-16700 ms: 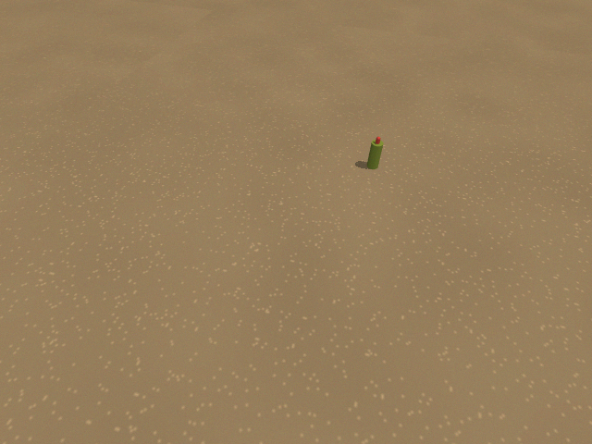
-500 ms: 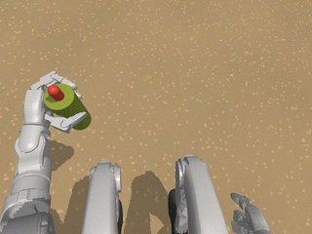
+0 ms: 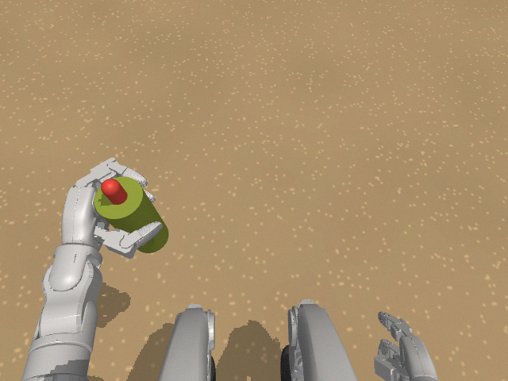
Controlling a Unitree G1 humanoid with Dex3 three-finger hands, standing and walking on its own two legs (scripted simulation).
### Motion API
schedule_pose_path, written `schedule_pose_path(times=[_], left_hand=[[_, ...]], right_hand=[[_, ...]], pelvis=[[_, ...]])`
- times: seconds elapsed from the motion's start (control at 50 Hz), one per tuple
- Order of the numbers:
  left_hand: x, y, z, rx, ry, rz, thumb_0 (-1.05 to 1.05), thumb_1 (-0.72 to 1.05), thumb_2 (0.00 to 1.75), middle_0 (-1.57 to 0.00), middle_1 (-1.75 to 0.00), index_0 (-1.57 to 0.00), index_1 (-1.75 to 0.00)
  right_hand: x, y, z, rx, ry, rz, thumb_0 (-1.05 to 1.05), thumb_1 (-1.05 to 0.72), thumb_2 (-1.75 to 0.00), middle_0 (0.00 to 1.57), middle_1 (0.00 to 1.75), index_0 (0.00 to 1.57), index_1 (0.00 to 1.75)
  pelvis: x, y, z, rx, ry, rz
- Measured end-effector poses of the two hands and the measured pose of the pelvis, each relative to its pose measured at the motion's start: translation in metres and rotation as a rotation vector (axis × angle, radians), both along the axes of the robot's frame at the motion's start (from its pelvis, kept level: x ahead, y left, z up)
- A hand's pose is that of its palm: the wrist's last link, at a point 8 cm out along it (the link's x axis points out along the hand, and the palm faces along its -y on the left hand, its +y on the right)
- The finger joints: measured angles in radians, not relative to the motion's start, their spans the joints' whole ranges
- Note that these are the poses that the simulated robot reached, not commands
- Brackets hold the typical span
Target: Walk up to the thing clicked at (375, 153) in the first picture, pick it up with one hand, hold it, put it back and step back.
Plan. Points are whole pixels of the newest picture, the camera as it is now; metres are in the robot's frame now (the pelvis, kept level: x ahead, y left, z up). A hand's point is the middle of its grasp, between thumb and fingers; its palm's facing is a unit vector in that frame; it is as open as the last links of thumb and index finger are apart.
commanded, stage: lift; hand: left
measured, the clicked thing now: (133, 214) +0.37 +0.18 +0.02
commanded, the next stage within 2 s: hold in 1.08 s
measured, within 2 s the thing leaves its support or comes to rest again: neither
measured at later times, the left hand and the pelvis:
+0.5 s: hand (105, 179) +0.37 +0.18 +0.12, palm faces +0.02 -1.00 -0.04, open 9.2 cm; pelvis +0.03 +0.00 +0.09, yaw +0 degrees
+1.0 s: hand (100, 151) +0.37 +0.17 +0.17, palm faces -0.02 -1.00 -0.01, open 9.2 cm; pelvis +0.05 +0.00 +0.13, yaw +1 degrees
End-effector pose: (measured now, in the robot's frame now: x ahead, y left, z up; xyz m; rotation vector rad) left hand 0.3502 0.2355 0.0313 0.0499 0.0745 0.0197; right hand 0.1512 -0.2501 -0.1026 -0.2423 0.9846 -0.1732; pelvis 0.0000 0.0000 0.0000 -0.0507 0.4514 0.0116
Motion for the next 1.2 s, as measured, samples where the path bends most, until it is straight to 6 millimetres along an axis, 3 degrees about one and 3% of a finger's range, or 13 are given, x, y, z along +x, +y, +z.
schedule_pose_path(times=[0.18, 0.38, 0.7, 1.2], left_hand=[[-0.003, 0.001, 0.046, -0.012, -0.009, 0.006, -0.05, -0.40, 1.12, -0.78, -1.14, -0.83, -1.20], [-0.006, -0.002, 0.080, -0.023, -0.002, -0.012, -0.05, -0.41, 1.12, -0.79, -1.13, -0.84, -1.19], [-0.001, -0.005, 0.120, -0.024, -0.012, -0.023, -0.05, -0.41, 1.13, -0.79, -1.13, -0.83, -1.19], [0.007, -0.013, 0.146, -0.047, -0.020, -0.043, -0.05, -0.39, 1.13, -0.77, -1.15, -0.82, -1.22]], right_hand=[[0.010, -0.003, 0.054, -0.024, -0.054, 0.009, 0.01, -0.90, -0.89, 0.21, 0.30, 0.21, 0.30], [0.008, 0.002, 0.088, -0.017, -0.054, 0.004, 0.01, -0.91, -0.89, 0.21, 0.30, 0.20, 0.30], [0.008, 0.013, 0.119, 0.013, -0.042, 0.004, 0.01, -0.91, -0.89, 0.21, 0.30, 0.21, 0.30], [0.019, 0.000, 0.145, -0.004, -0.043, -0.011, 0.01, -0.90, -0.89, 0.21, 0.30, 0.20, 0.30]], pelvis=[[0.010, -0.001, 0.043, 0.002, -0.073, 0.007], [0.020, 0.003, 0.077, 0.006, -0.135, 0.005], [0.033, 0.004, 0.113, 0.015, -0.212, 0.003], [0.049, -0.003, 0.139, 0.027, -0.280, -0.001]])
